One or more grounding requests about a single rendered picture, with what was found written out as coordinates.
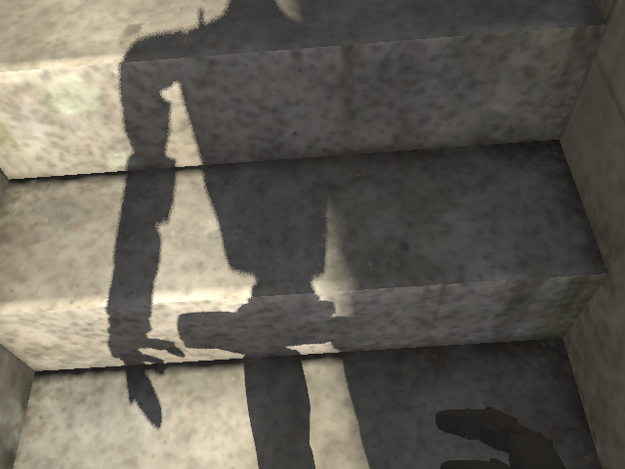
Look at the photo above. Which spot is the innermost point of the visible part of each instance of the right robot hand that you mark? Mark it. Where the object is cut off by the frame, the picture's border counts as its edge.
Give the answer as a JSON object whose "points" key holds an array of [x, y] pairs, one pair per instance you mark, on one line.
{"points": [[499, 430]]}

